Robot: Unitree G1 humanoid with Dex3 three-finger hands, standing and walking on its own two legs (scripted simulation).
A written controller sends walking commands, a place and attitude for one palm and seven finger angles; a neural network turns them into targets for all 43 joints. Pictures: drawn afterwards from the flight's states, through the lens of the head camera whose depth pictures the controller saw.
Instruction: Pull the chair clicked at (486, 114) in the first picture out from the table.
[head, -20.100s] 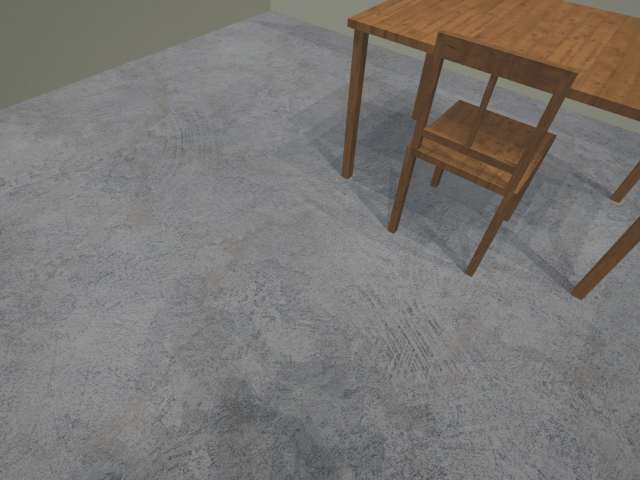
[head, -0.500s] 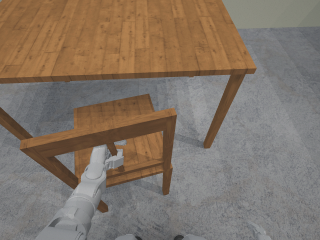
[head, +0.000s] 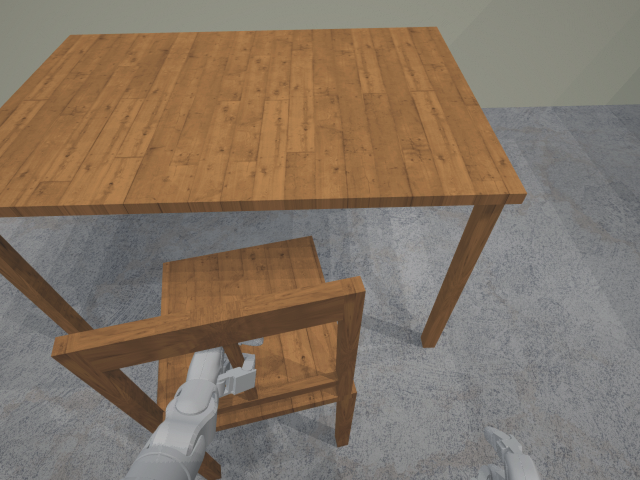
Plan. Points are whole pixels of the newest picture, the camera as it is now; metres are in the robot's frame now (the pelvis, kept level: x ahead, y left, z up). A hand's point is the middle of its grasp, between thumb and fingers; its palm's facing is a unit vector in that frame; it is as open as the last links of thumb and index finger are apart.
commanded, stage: stop walking, hand still on the chair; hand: left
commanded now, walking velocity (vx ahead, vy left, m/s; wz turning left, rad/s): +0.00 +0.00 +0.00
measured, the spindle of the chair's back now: (241, 370) +0.30 +0.15 -0.13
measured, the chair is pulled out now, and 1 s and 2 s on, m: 0.16 0.16 0.16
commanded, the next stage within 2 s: open the thumb and straighten the fingers in 0.16 s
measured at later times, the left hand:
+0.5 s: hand (243, 366) +0.28 +0.13 -0.07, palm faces -0.02 -0.99 -0.15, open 7.6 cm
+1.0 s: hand (247, 366) +0.29 +0.13 -0.08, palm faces +0.00 -0.99 -0.16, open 17.0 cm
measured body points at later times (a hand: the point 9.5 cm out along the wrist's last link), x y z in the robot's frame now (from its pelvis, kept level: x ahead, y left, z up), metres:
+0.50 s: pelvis -0.01 +0.00 -0.02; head +0.01 +0.00 +0.43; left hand +0.28 +0.18 -0.06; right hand +0.12 -0.26 -0.12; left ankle -0.02 +0.12 -0.74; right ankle -0.02 -0.10 -0.74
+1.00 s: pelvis -0.05 +0.01 -0.04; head -0.01 +0.00 +0.40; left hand +0.28 +0.18 -0.06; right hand +0.08 -0.23 -0.16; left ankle -0.02 +0.12 -0.74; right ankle -0.02 -0.10 -0.74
